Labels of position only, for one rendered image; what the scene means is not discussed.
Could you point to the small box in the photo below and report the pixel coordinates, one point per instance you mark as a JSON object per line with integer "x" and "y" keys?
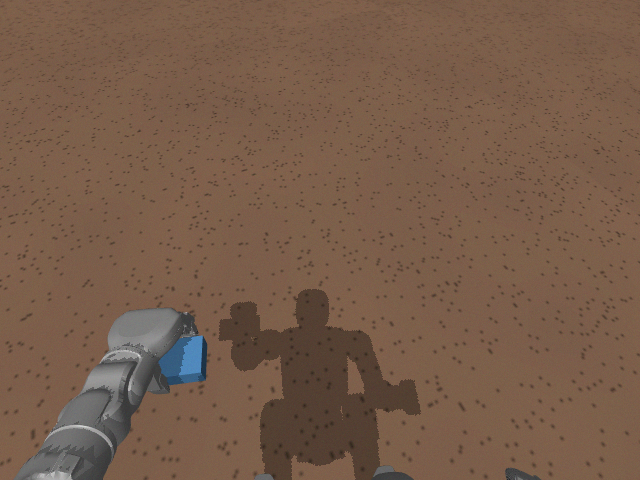
{"x": 186, "y": 361}

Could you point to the left robot arm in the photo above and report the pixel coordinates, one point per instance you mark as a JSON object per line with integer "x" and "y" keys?
{"x": 83, "y": 443}

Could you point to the left robot hand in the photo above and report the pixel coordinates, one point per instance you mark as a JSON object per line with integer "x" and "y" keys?
{"x": 155, "y": 331}

